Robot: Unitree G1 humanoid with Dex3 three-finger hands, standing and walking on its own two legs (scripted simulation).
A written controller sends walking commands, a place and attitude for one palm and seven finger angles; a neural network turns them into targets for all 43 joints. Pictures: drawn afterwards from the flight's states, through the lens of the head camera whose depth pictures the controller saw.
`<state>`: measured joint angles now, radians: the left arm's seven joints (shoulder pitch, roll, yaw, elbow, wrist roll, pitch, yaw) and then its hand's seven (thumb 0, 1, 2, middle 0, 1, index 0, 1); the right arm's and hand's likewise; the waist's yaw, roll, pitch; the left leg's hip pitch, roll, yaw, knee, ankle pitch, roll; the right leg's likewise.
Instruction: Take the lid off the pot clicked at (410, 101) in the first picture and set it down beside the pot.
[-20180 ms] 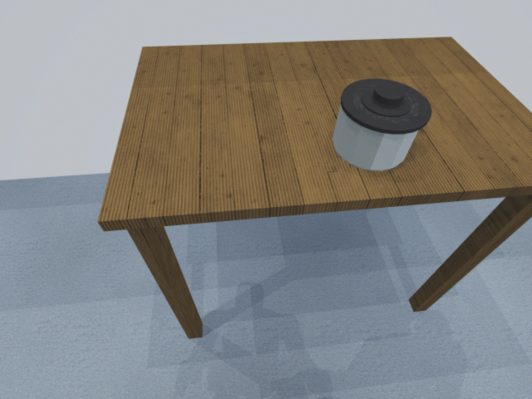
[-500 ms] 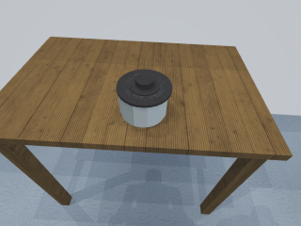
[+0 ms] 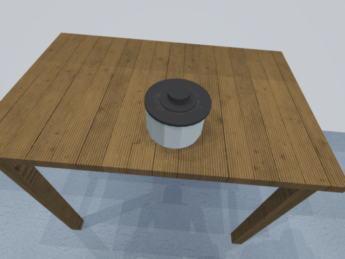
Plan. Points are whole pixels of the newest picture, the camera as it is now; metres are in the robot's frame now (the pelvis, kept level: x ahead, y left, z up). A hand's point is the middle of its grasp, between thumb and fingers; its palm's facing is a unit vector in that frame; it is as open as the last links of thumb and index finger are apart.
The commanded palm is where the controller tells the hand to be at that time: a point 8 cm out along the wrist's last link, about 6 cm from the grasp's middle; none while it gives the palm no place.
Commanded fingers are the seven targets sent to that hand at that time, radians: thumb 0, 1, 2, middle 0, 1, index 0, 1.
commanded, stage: look again from close up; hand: left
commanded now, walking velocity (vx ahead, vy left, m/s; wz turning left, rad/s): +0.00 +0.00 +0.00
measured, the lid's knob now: (178, 93) +0.46 +0.03 +0.14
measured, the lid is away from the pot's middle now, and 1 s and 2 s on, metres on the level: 0.00 0.00 0.00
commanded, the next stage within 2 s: lift the closed hand beside the body in 0.66 s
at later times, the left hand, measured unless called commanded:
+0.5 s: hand out of the picture -0.01 +0.15 -0.18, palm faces +0.04 -0.99 -0.15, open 7.4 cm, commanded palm none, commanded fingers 0.00 0.90 0.90 -0.20 -0.30 -0.20 -0.30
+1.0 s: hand out of the picture +0.13 +0.16 -0.06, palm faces +0.13 -0.95 -0.28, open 6.2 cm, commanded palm +0.08 +0.20 -0.01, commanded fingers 0.00 0.90 0.90 -0.77 -0.92 -0.77 -0.92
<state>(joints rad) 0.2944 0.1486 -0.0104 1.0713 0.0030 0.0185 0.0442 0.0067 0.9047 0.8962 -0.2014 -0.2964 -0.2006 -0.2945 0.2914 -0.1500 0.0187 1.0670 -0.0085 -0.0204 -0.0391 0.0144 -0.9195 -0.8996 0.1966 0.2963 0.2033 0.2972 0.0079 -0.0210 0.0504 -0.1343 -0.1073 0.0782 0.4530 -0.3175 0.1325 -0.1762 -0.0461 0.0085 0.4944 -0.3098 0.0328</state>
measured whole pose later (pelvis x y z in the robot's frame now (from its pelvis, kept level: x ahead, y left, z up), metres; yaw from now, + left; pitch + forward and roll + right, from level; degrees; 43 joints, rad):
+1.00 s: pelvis -0.01 -0.02 +0.00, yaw +1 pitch +0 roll +0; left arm 0.48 0.18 -0.02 0.20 0.01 0.03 0.11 0.04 0.95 0.90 -0.40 -0.51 -0.40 -0.51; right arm 0.28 -0.24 -0.02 0.82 0.02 -0.22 0.04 0.03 -0.93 -0.90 0.20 0.30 0.20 0.30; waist 0.00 0.03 -0.05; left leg -0.17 -0.09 0.05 0.45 -0.29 0.09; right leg -0.21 -0.03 -0.02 0.50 -0.29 0.02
